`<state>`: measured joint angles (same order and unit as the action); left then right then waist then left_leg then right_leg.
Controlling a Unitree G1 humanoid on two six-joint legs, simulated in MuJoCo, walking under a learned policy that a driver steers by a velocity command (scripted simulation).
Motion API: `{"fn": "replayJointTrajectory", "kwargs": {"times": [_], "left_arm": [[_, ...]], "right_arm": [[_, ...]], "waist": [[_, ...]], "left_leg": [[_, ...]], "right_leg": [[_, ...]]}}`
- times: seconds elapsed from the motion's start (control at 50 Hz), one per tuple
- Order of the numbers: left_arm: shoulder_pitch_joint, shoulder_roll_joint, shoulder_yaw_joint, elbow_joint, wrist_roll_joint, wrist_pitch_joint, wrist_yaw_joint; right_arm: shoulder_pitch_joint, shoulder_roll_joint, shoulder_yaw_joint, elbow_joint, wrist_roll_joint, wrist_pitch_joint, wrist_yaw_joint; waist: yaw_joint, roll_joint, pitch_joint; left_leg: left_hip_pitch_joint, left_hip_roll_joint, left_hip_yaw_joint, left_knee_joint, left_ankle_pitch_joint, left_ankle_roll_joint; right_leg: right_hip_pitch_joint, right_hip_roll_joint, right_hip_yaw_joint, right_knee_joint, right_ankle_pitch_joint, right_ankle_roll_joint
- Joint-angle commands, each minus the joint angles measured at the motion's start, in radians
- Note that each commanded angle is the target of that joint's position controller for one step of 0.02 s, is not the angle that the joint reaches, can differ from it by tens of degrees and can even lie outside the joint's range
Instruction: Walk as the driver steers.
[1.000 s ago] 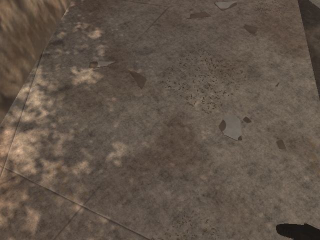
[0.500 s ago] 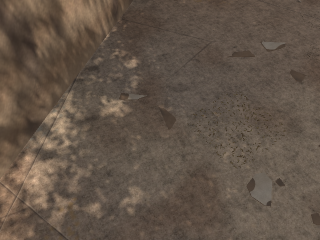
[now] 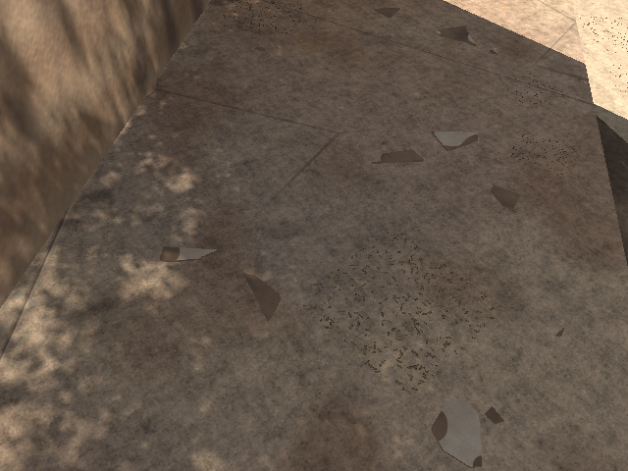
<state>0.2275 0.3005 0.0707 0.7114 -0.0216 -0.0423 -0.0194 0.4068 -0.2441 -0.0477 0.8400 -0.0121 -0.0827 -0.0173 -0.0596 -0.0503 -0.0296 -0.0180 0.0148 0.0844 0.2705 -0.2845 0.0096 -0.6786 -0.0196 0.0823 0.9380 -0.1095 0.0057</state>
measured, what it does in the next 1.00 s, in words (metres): walks ahead: right foot, then left foot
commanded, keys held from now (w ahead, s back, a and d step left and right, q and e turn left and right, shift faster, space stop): w+e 0.32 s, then w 0.06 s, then w+q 0.62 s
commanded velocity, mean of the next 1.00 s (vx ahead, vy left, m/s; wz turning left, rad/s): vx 0.49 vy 0.00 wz -0.03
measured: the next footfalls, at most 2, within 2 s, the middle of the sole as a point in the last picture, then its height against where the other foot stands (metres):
right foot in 0.22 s outside the picture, level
left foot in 0.76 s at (290, 432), level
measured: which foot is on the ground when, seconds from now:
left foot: down 0.00-0.24, up 0.26-0.74, down 0.76-1.00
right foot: up 0.00-0.20, down 0.22-0.76, up 0.78-1.00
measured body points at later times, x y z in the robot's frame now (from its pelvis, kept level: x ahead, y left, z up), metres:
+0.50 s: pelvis +0.26 -0.08 +0.00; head +0.28 -0.09 +0.45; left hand +0.41 +0.16 -0.11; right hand +0.35 -0.38 -0.09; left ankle +0.42 +0.07 -0.67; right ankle +0.24 -0.15 -0.74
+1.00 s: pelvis +0.56 -0.06 +0.00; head +0.59 -0.05 +0.45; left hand +0.73 +0.20 -0.10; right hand +0.64 -0.34 -0.10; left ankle +0.57 +0.01 -0.74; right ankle +0.62 -0.24 -0.67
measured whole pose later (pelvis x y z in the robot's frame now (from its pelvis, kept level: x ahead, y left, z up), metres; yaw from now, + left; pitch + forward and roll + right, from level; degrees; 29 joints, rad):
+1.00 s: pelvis +0.56 -0.06 +0.00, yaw +0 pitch +2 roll +0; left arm 0.16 0.31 0.04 0.70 0.02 -0.09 -0.01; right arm 0.33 -0.28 -0.05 0.68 0.01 -0.06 0.01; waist -0.03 -0.03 0.04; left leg -0.24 -0.11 -0.08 0.37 -0.15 0.10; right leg -0.61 -0.07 0.08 0.99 -0.26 0.03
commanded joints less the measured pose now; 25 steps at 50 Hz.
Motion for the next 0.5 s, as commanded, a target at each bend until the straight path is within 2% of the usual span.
{"fn": "replayJointTrajectory", "kwargs": {"times": [0.02, 0.06, 0.1, 0.12, 0.14, 0.16, 0.18, 0.2, 0.22, 0.24, 0.26, 0.28, 0.3, 0.32, 0.34, 0.36, 0.4, 0.44, 0.5], "left_arm": [[-0.162, 0.009, -0.009, -0.122, 0.000, -0.012, -0.017], [-0.222, -0.009, -0.019, -0.153, 0.000, -0.014, -0.032], [-0.252, -0.002, -0.020, -0.175, -0.004, -0.014, -0.047], [-0.258, 0.006, -0.018, -0.184, -0.004, -0.013, -0.053], [-0.251, 0.019, -0.012, -0.191, -0.003, -0.013, -0.057], [-0.226, 0.037, -0.003, -0.193, -0.001, -0.011, -0.059], [-0.148, 0.067, 0.014, -0.179, 0.001, -0.007, -0.057], [0.005, 0.112, 0.041, -0.141, -0.002, -0.002, -0.049], [0.158, 0.171, 0.072, -0.103, -0.005, 0.008, -0.029], [0.194, 0.291, 0.089, -0.094, -0.006, 0.011, -0.009], [0.224, 0.248, 0.072, -0.120, -0.002, -0.001, -0.009], [0.192, 0.185, 0.054, -0.102, 0.010, -0.011, -0.012], [0.137, 0.159, 0.045, -0.098, 0.005, -0.018, -0.010], [0.061, 0.136, 0.036, -0.109, 0.006, -0.020, -0.009], [0.007, 0.105, 0.025, -0.123, 0.019, -0.023, -0.008], [-0.022, 0.093, 0.021, -0.131, 0.027, -0.025, -0.006], [-0.024, 0.086, 0.017, -0.107, 0.021, -0.037, -0.003], [-0.001, 0.101, 0.018, -0.076, 0.021, -0.047, 0.001], [0.023, 0.105, 0.014, -0.045, 0.023, -0.049, 0.007]], "right_arm": [[-0.036, -0.151, -0.032, -0.053, 0.001, -0.011, -0.006], [-0.007, -0.172, -0.037, -0.037, 0.009, -0.006, -0.007], [0.010, -0.192, -0.043, -0.023, 0.020, 0.002, -0.005], [0.011, -0.200, -0.047, -0.019, 0.025, 0.007, -0.004], [0.003, -0.211, -0.051, -0.020, 0.028, 0.012, -0.004], [-0.004, -0.228, -0.056, -0.022, 0.030, 0.017, -0.006], [-0.010, -0.245, -0.062, -0.025, 0.030, 0.024, -0.010], [-0.023, -0.249, -0.062, -0.031, 0.031, 0.030, -0.014], [-0.017, -0.237, -0.056, -0.047, 0.025, 0.023, -0.018], [0.065, -0.089, -0.009, -0.108, -0.015, 0.001, -0.004], [0.021, -0.127, -0.005, -0.120, 0.011, -0.041, 0.009], [-0.104, -0.194, -0.027, -0.157, 0.053, -0.059, 0.016], [-0.145, -0.180, -0.018, -0.177, 0.053, -0.070, 0.013], [-0.153, -0.173, -0.019, -0.170, 0.028, -0.072, 0.005], [-0.127, -0.180, -0.028, -0.160, 0.015, -0.060, 0.003], [-0.100, -0.176, -0.029, -0.153, 0.013, -0.045, 0.006], [-0.067, -0.146, -0.023, -0.134, 0.005, -0.020, 0.009], [-0.117, -0.126, -0.015, -0.147, 0.004, -0.006, 0.006], [-0.216, -0.108, -0.005, -0.164, 0.012, -0.008, 0.012]], "waist": [[-0.022, 0.157, 0.129], [-0.045, 0.147, 0.153], [-0.045, 0.139, 0.170], [-0.037, 0.138, 0.171], [-0.019, 0.144, 0.156], [0.007, 0.162, 0.120], [0.057, 0.180, 0.059], [0.145, 0.168, -0.032], [0.221, 0.119, -0.116], [0.136, -0.179, -0.231], [0.175, -0.138, -0.432], [0.199, -0.069, -0.281], [0.160, -0.021, -0.153], [0.110, 0.048, -0.079], [0.066, 0.035, -0.049], [0.039, 0.014, -0.038], [0.021, 0.008, -0.023], [0.036, 0.003, 0.018], [0.081, -0.001, 0.051]], "left_leg": [[-0.040, 0.209, -0.047, -0.141, 0.241, 0.124], [-0.037, 0.226, -0.012, -0.144, 0.257, 0.124], [0.010, 0.251, 0.009, -0.127, 0.297, 0.120], [0.041, 0.263, 0.022, -0.103, 0.367, 0.116], [0.066, 0.268, 0.040, -0.056, 0.525, 0.107], [0.088, 0.272, 0.059, 0.016, 0.740, 0.097], [0.098, 0.268, 0.078, 0.137, 0.934, 0.085], [0.048, 0.244, 0.105, 0.332, 1.026, 0.064], [-0.157, 0.210, 0.105, 0.579, 0.874, 0.027], [-0.601, 0.041, 0.077, 0.993, -0.055, -0.038], [-0.708, -0.048, -0.173, 1.177, -0.301, -0.041], [-0.802, 0.011, -0.207, 1.180, -0.205, -0.023], [-0.797, 0.053, -0.189, 1.103, -0.119, -0.007], [-0.740, 0.088, -0.183, 1.015, -0.069, -0.007], [-0.662, 0.116, -0.184, 0.960, -0.031, -0.010], [-0.611, 0.127, -0.180, 0.936, -0.011, -0.016], [-0.575, 0.134, -0.152, 0.872, 0.017, -0.043], [-0.604, 0.140, -0.135, 0.778, 0.111, -0.065], [-0.612, 0.134, -0.124, 0.569, 0.330, -0.055]], "right_leg": [[-0.083, -0.034, -0.053, -0.114, 0.122, 0.017], [-0.043, -0.037, -0.091, -0.205, 0.137, 0.000], [-0.026, -0.036, -0.114, -0.265, 0.098, -0.030], [-0.015, -0.029, -0.128, -0.288, 0.064, -0.048], [0.022, -0.010, -0.150, -0.305, 0.022, -0.070], [0.086, 0.021, -0.178, -0.307, -0.023, -0.093], [0.195, 0.060, -0.202, -0.307, -0.062, -0.118], [0.406, 0.104, -0.214, -0.351, -0.027, -0.152], [0.703, 0.077, -0.118, -0.362, 0.001, -0.191], [1.083, -0.209, 0.407, -0.405, -0.102, -0.353], [1.148, -0.341, 0.809, -0.608, -0.279, -0.457], [1.058, -0.296, 0.657, -0.643, -0.253, -0.381], [0.896, -0.250, 0.516, -0.645, -0.179, -0.343], [0.734, -0.204, 0.417, -0.652, -0.078, -0.313], [0.619, -0.173, 0.334, -0.671, 0.019, -0.301], [0.546, -0.158, 0.301, -0.700, 0.060, -0.303], [0.462, -0.152, 0.222, -0.732, 0.160, -0.313], [0.423, -0.142, 0.144, -0.760, 0.202, -0.303], [0.438, -0.108, 0.050, -0.777, 0.158, -0.255]]}}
